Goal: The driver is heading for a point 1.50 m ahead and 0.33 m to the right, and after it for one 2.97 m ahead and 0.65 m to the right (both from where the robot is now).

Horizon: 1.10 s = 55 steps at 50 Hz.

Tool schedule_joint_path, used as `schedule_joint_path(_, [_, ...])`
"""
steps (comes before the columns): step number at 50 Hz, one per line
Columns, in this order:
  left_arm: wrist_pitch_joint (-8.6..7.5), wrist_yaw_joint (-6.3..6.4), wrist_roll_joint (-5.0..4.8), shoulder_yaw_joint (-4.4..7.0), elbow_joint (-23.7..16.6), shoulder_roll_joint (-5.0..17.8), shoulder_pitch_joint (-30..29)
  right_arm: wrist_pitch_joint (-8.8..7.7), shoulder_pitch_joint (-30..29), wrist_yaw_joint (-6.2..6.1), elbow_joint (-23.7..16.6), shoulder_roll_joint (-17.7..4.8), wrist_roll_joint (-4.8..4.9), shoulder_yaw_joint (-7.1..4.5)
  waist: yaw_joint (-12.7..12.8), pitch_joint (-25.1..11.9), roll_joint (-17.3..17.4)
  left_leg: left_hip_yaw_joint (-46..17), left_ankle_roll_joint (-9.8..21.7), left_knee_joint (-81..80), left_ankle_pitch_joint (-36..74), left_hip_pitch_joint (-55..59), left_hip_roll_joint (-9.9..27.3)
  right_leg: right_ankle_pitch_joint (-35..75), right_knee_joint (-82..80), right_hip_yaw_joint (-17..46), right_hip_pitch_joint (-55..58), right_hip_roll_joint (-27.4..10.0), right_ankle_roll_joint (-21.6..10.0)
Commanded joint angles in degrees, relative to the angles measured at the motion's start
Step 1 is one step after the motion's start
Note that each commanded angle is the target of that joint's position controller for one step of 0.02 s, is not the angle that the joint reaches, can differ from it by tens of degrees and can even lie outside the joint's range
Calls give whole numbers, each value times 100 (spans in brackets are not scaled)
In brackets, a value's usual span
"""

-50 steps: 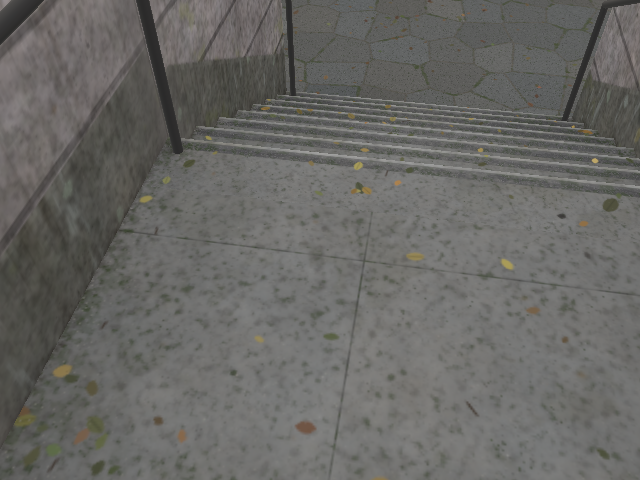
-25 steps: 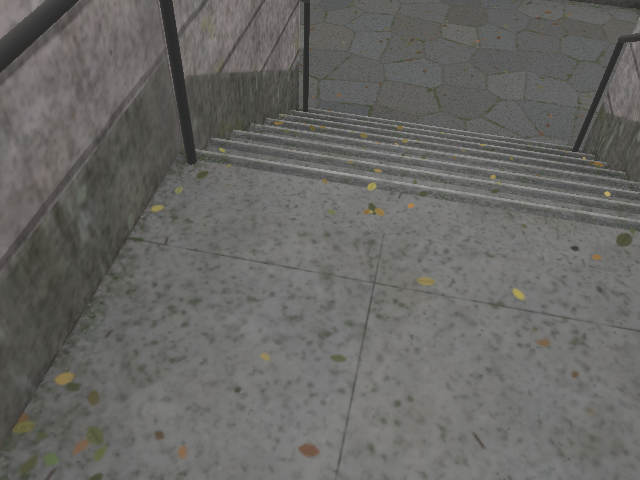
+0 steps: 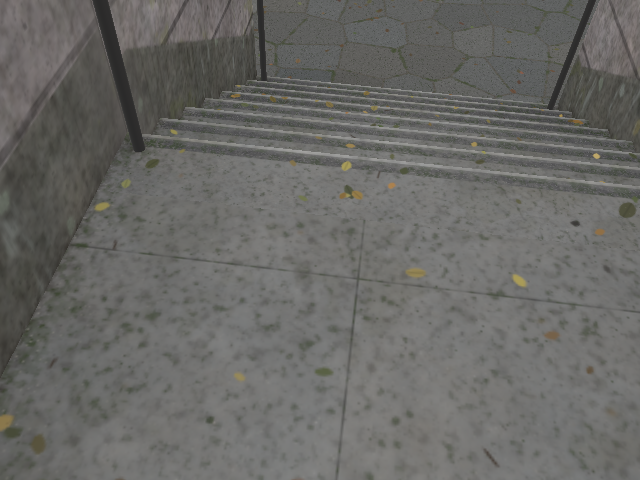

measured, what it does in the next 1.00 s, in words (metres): goes down: left foot 0.17 m lower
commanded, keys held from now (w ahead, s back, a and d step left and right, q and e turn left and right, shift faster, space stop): w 0.56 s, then w+e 0.44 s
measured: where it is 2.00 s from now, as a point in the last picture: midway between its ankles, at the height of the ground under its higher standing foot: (345, 292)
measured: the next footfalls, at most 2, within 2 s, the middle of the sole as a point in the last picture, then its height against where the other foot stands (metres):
left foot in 0.50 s outside the picture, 0.17 m lower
right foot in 1.02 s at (330, 400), level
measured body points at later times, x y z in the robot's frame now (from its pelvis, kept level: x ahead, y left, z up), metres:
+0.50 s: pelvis +0.31 +0.06 -0.17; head +0.33 +0.07 +0.28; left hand +0.21 +0.30 -0.31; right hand +0.53 -0.17 -0.25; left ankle +0.46 +0.16 -0.91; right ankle +0.05 -0.06 -0.76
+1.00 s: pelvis +0.60 +0.04 -0.23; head +0.63 +0.03 +0.22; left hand +0.88 +0.19 -0.31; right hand +0.51 -0.21 -0.37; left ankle +0.44 +0.17 -0.95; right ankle +0.72 -0.08 -0.94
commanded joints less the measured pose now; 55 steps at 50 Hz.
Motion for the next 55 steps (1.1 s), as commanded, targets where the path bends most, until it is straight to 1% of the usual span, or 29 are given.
schedule_joint_path(1, [-10,-115,71,14,1116,335,3905,-136,338,358,-53,-75,30,-21,1381,-1160,-872,-1005,-108,4958,-420,-4235,73,3182,1898,1565,4943,-1750,-1063])
schedule_joint_path(2, [106,-74,-13,152,968,677,3497,-325,676,458,-299,-629,223,-112,997,-1726,-1184,-1801,52,4510,290,-4570,465,2109,1783,2467,4851,-2309,-1654])
schedule_joint_path(3, [218,-53,-51,127,811,580,2772,-323,298,503,-425,-816,194,-200,699,-1069,-588,-1408,21,4219,696,-4901,647,1099,1253,2374,3850,-2314,-1774])
schedule_joint_path(4, [134,-10,-29,230,724,930,2074,-287,-248,416,-718,-792,210,-218,425,-736,-114,-1413,-94,2932,1792,-5218,920,-2159,313,3217,3031,-2772,-1964])
schedule_joint_path(5, [62,4,1,52,407,468,1024,-86,-881,260,-800,-812,175,-248,129,211,1143,-1191,-323,2320,2533,-5044,1223,-3463,-323,3387,1466,-2508,-1690])
schedule_joint_path(6, [-76,115,43,-23,256,472,485,32,-1196,146,-903,-803,164,-257,-129,992,1201,-1195,-675,647,3240,-4001,1438,-2602,-650,3062,-459,-2374,-1543])
schedule_joint_path(8, [-115,308,16,63,606,669,1084,67,-1182,63,-1018,-378,-317,-202,-3,821,744,-980,-1021,-397,3818,-2961,1431,-872,-272,2234,-1007,-1536,-1434])
schedule_joint_path(10, [-73,444,111,144,920,764,1633,30,-937,154,-1001,-473,-222,-278,-38,402,360,-986,-872,-376,4855,-3199,1453,-584,167,1901,-266,-1305,-1245])
schedule_joint_path(12, [-147,580,-62,54,1146,470,2359,-163,-2230,239,-1489,-742,-192,-348,533,564,175,-1060,-518,-2058,6123,-4246,1440,-1648,412,1838,953,-1001,-820])
schedule_joint_path(15, [-114,626,-121,17,1178,447,2271,-202,-2709,500,-1685,-449,-293,-301,712,516,271,-546,-446,-4089,8395,-1615,994,-3382,618,926,-549,-431,-517])
schedule_joint_path(21, [155,623,-158,75,1263,507,2541,-151,-3572,667,-2187,-563,20,-208,1252,927,103,-823,-537,-5500,7102,-2328,1255,-3393,2382,1483,1439,-809,-518])
schedule_joint_path(23, [219,619,-93,93,1268,655,2515,-236,-3209,764,-2072,-759,-29,-270,1113,746,178,-779,-452,-5936,6750,-1891,1327,-2591,3145,1681,1824,-814,-524])
schedule_joint_path(25, [173,436,40,115,1428,665,2427,-205,-946,689,-1329,-1199,-60,-513,63,-275,620,-462,-185,-5758,6983,1288,1262,-2211,5546,1420,514,-420,-342])
schedule_joint_path(26, [38,298,-19,25,1512,103,2766,-182,350,699,-879,-1520,-208,-514,-159,-1187,1763,-849,263,-3997,9330,3975,1974,-6151,8144,1106,-1608,373,27])
schedule_joint_path(27, [-110,266,-293,-2,1439,350,3282,-132,571,638,-848,-1600,-200,-543,-164,-1983,2122,-1728,701,-2816,9494,5317,2612,-7089,9421,1626,-3163,367,279])
schedule_joint_path(28, [-222,281,-334,40,1153,655,2914,-59,629,580,-799,-1713,-36,-617,-303,-2416,2028,-2454,1007,-3350,8075,5250,2885,-6761,9540,1682,-3799,160,379])
schedule_joint_path(29, [-238,316,-468,-7,648,633,2213,-24,407,527,-819,-1904,-35,-691,-237,-2487,1622,-3452,1335,-4497,4123,5014,3267,-5859,8783,1416,-4407,-115,311])
schedule_joint_path(30, [-135,460,-461,34,536,695,1583,10,-296,453,-991,-1603,-128,-608,-47,-1605,457,-3817,1244,-5522,2704,3488,3213,-5032,8666,785,-4298,-329,365])
schedule_joint_path(32, [54,582,-231,90,557,647,1394,-250,-1482,415,-1221,-1120,-289,-384,573,-513,98,-3474,982,-5576,3805,881,3147,-3703,7266,1323,-3262,-669,282])
schedule_joint_path(33, [151,541,-96,138,610,466,1451,-292,-1699,423,-1171,-845,-254,-288,823,68,180,-2387,644,-5736,4513,-293,2608,-3345,6167,1395,-2642,-767,367])
schedule_joint_path(36, [109,463,-59,201,339,356,1148,-319,-1379,247,-1004,-965,-316,-318,784,145,1009,-1160,470,-6004,5783,-456,2073,-2470,4411,1216,-2113,-754,565])
schedule_joint_path(42, [147,224,-70,126,-240,177,-208,-194,-802,81,-830,-1130,-94,-415,331,181,717,-305,-37,-6090,6111,899,1983,-1177,2194,759,-2131,-404,224])
schedule_joint_path(46, [154,83,-74,123,-628,198,-943,-74,-553,79,-718,-1174,-95,-448,141,570,595,-77,-56,-5875,6185,1849,2218,-1927,1836,442,-2649,-322,15])
schedule_joint_path(50, [128,-29,-52,298,-727,579,-345,24,-906,41,-945,-1601,-66,-550,736,-158,975,431,-232,-4274,9096,1816,2120,-3019,1550,-301,-716,298,-372])
schedule_joint_path(51, [137,-8,-72,479,-461,940,699,13,-1074,40,-1065,-1630,-58,-550,1257,-664,875,565,-376,-3069,8942,1180,1928,-2544,1147,-124,832,400,-613])
schedule_joint_path(52, [185,115,-63,689,-258,1654,1682,-75,-1117,48,-1308,-1456,-192,-486,1512,-1341,-91,722,-650,-940,6347,-496,1462,-1845,1031,1755,2783,-736,-1108])
schedule_joint_path(53, [123,99,-82,701,-371,1992,1580,-306,-536,231,-1456,-844,-195,-272,934,-2216,-1232,-339,-839,873,1336,-2487,262,-2552,-27,5126,4445,-2134,-2297])
schedule_joint_path(54, [133,157,-10,600,-346,1537,1730,-529,-1095,333,-1543,-1390,-37,-433,1262,-2021,-526,-1137,-680,916,1564,-3155,588,-3174,-316,4903,4354,-1933,-1990])
schedule_joint_path(55, [107,191,-20,525,-385,1252,1326,-571,-1625,323,-1758,-1447,75,-456,1121,-1128,-279,-986,-593,535,1983,-3375,809,-2877,-332,3957,3560,-1687,-1701])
